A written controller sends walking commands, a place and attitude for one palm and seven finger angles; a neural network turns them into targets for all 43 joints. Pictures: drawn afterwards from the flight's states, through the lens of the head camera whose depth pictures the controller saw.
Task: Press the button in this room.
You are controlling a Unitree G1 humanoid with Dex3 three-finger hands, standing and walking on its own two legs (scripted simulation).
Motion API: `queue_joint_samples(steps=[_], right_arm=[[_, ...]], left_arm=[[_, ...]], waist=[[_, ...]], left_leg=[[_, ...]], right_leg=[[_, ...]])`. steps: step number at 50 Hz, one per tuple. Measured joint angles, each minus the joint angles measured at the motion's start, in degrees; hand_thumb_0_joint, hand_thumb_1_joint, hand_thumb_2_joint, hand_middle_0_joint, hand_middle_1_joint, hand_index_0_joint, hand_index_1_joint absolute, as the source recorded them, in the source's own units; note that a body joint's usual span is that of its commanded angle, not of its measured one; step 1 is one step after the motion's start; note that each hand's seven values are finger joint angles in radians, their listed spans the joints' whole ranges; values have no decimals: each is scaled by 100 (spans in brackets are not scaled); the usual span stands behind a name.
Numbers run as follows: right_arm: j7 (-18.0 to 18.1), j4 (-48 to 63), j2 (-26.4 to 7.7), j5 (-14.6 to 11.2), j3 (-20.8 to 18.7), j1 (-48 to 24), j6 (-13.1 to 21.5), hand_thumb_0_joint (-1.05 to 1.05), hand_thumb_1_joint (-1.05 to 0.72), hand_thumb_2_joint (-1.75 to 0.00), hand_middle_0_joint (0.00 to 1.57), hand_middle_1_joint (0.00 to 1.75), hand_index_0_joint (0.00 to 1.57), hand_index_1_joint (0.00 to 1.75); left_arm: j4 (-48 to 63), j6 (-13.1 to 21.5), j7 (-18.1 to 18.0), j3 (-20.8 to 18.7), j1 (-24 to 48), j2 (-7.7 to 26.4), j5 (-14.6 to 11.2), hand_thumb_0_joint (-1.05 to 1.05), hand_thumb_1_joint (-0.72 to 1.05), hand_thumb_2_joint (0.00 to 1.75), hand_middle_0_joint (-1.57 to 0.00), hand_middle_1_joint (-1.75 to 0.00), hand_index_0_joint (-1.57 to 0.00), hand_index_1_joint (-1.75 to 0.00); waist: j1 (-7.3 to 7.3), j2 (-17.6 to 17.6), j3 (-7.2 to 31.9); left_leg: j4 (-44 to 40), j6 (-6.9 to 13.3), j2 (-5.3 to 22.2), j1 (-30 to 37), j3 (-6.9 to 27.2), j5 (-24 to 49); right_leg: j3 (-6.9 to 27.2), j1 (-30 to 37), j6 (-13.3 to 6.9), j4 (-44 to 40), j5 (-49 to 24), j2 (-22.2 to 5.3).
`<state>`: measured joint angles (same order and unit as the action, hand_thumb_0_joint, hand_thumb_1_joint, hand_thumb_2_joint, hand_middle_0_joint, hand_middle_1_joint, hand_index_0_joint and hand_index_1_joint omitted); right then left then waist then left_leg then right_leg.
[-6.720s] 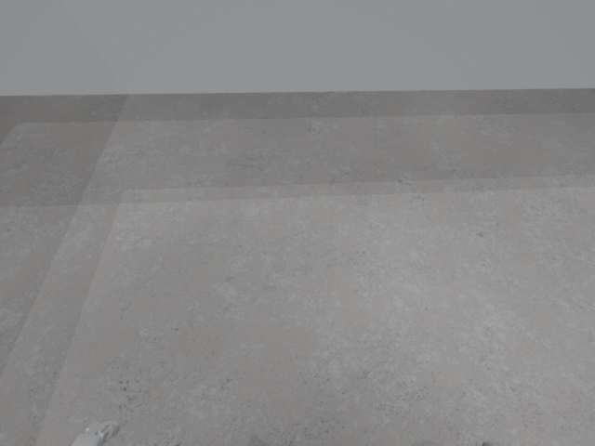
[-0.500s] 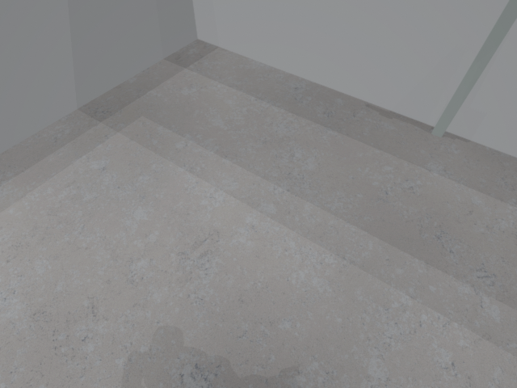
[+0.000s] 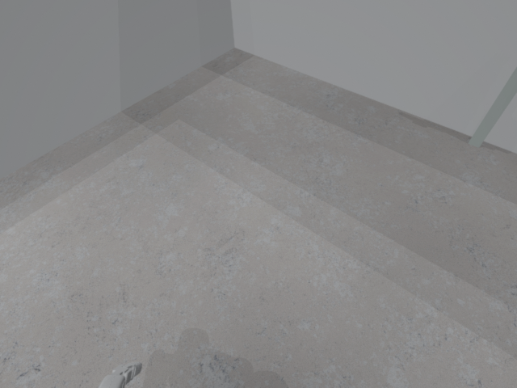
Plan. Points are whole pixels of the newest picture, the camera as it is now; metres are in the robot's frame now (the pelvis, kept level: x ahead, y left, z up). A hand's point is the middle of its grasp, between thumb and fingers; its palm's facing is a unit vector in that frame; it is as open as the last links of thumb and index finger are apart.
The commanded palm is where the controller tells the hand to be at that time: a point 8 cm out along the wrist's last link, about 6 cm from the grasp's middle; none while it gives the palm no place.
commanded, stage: turn or walk to find it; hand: left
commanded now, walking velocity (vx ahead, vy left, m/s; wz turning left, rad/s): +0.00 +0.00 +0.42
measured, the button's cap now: out of the picture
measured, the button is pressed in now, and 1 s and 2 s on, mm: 0 0 0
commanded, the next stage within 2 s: none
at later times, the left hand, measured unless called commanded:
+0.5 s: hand out of the picture -0.07 +0.18 -0.16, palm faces +0.30 -0.92 -0.25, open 7.4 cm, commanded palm none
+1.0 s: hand out of the picture -0.08 +0.23 -0.15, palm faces +0.43 -0.86 -0.26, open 7.4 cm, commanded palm none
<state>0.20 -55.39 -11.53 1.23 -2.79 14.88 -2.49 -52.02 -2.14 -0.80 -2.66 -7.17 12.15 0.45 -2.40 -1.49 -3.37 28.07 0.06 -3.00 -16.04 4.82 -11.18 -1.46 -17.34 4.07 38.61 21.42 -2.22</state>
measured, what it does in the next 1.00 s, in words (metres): steps on the spot, turning left: right foot, then left foot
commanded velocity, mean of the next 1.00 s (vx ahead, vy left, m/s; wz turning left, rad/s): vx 0.00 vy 0.00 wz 0.42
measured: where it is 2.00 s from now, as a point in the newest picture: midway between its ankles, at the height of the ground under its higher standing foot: outside the picture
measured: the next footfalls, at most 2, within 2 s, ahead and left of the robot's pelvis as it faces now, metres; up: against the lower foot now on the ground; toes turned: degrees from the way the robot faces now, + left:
right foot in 0.02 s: +0.04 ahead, -0.11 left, +0.00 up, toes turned -2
left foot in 0.58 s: -0.08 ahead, +0.12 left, +0.00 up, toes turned +21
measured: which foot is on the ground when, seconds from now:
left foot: down 0.00-0.02, up 0.04-0.56, down 0.58-1.00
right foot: up 0.00-0.00, down 0.02-0.56, up 0.58-1.00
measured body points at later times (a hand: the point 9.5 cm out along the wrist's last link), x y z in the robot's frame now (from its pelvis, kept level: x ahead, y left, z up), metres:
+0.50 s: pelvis -0.05 -0.02 +0.00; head -0.02 -0.02 +0.45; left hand -0.09 +0.23 -0.14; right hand +0.07 -0.26 -0.15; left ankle -0.12 +0.11 -0.70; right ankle +0.00 -0.11 -0.73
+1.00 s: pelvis -0.08 +0.00 +0.01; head -0.05 +0.01 +0.45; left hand -0.10 +0.27 -0.13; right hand +0.07 -0.19 -0.15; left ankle -0.12 +0.10 -0.73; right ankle -0.03 -0.13 -0.70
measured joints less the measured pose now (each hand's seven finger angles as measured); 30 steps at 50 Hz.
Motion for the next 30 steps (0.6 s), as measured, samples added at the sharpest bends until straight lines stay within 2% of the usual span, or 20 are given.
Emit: queue_joint_samples(steps=[1,2,3,5,8,12,17,22,26,28,29,30], right_arm=[[-5,-18,-24,-14,-22,56,-19,0,-90,-90,20,30,21,30],[-9,-48,-83,-38,-56,82,-41,0,-90,-90,20,30,21,30],[-4,-81,-127,-46,-94,108,-75,0,-90,-90,20,30,21,30],[-22,-138,-189,-26,-156,185,-164,0,-90,-90,20,30,20,30],[-70,-211,-274,10,-220,226,-241,0,-91,-90,20,30,20,30],[-88,-232,-336,12,-260,250,-228,0,-91,-90,20,30,20,30],[-86,-313,-344,13,-245,188,-277,0,-91,-90,20,30,20,30],[-79,-297,-307,-23,-185,-86,-267,0,-91,-90,19,30,20,30],[-64,-167,-241,-83,-105,-385,-153,0,-91,-90,19,30,20,30],[-65,-55,-223,-96,-61,-486,-47,0,-91,-90,19,30,20,30],[-62,-13,-195,-85,-54,-531,21,0,-91,-90,19,30,20,30],[-53,9,-120,-75,-36,-586,57,0,-91,-90,19,30,20,30]], left_arm=[[42,49,1,17,-3,-25,-1,1,91,90,-20,-30,-20,-30],[44,102,-11,32,11,-101,23,1,91,90,-20,-30,-20,-30],[58,132,-14,68,2,-164,47,1,91,90,-20,-30,-20,-30],[85,135,-14,125,-85,-256,57,0,91,90,-20,-30,-20,-30],[47,111,-30,138,-249,-343,48,0,91,90,-21,-30,-20,-30],[-57,138,-35,157,-394,-392,44,1,90,90,-21,-30,-20,-30],[-147,176,-59,116,-542,-361,68,0,91,90,-21,-30,-20,-30],[-269,154,-46,77,-667,-241,137,0,91,90,-21,-30,-20,-30],[-373,126,-24,19,-743,-70,164,0,91,90,-21,-30,-20,-30],[-424,92,-16,-19,-808,27,136,1,91,90,-21,-30,-20,-30],[-446,53,-12,-43,-839,91,105,1,91,90,-21,-30,-20,-30],[-490,-16,-17,-67,-835,177,93,1,91,90,-21,-30,-20,-30]], waist=[[0,-18,20],[-11,-150,-10],[-31,-235,-27],[-43,-263,26],[-3,-230,91],[-11,-199,82],[117,-113,61],[282,21,-17],[420,173,-86],[427,221,-66],[420,279,-50],[448,415,-73]], left_leg=[[123,-53,-33,-100,39,-30],[348,-62,10,-212,113,-180],[764,-91,6,-370,142,-664],[1924,-132,-60,-772,47,-1257],[3347,-219,45,-1163,-137,-1104],[4033,-381,297,-1261,-164,-687],[3778,-488,524,-1003,-195,-760],[2683,-453,608,-524,-462,-1301],[1510,-354,551,-71,-727,-1478],[635,-285,517,262,-834,-954],[423,-168,472,316,-823,-699],[517,-46,379,289,-849,-712]], right_leg=[[-29,193,-58,-476,-330,14],[-125,249,-244,-611,-550,80],[-222,254,-405,-577,-561,92],[-377,301,-582,-594,-485,-3],[-507,451,-624,-886,-601,-108],[-743,552,-652,-1156,-778,-181],[-1022,494,-664,-1198,-835,-273],[-1243,339,-598,-1076,-845,-439],[-1398,159,-478,-824,-810,-619],[-1489,24,-372,-537,-712,-720],[-1454,-103,-299,-270,-592,-787],[-1198,-251,-212,113,-154,-811]])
